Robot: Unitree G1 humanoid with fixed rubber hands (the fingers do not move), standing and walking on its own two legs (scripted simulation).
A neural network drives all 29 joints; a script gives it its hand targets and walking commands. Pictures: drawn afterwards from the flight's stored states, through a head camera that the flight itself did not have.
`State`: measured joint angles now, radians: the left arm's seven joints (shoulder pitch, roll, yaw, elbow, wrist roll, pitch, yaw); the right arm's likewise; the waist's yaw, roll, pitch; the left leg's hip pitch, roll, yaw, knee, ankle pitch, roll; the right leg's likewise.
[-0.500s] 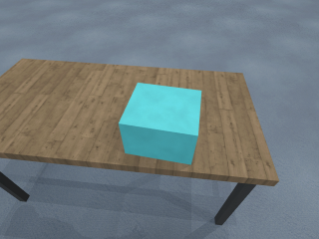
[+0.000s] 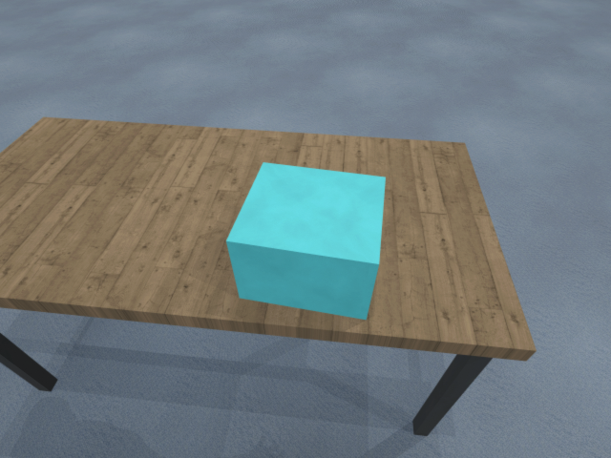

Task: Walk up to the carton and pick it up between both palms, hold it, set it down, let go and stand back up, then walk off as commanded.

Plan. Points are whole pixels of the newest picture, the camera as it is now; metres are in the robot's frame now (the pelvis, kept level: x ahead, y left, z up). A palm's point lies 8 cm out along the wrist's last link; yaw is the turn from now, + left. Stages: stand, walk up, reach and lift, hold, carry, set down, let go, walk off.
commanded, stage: walk up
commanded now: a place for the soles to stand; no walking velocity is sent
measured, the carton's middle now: (312, 237) +0.52 +0.01 -0.04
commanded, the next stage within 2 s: none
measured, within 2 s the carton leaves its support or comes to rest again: neither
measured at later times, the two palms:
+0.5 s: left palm out of the picture +0.13 +0.32 -0.10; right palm out of the picture +0.13 -0.30 -0.13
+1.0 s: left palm out of the picture +0.15 +0.35 -0.10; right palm out of the picture +0.16 -0.28 -0.12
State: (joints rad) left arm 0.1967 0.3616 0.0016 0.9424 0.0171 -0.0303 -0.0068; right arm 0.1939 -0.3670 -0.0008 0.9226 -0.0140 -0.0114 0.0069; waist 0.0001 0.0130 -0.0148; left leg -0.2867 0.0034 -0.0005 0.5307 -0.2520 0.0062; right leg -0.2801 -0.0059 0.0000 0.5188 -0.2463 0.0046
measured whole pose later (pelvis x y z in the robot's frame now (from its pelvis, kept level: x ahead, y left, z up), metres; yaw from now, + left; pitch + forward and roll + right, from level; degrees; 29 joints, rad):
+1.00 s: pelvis +0.07 +0.03 -0.01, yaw +0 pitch +0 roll -1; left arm 0.21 0.41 0.00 0.94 0.01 -0.06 0.04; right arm 0.18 -0.40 -0.02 0.92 -0.01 0.03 0.03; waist 0.00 0.05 0.02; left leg -0.26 0.02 0.00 0.64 -0.39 0.01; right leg -0.30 -0.01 0.00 0.59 -0.29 0.01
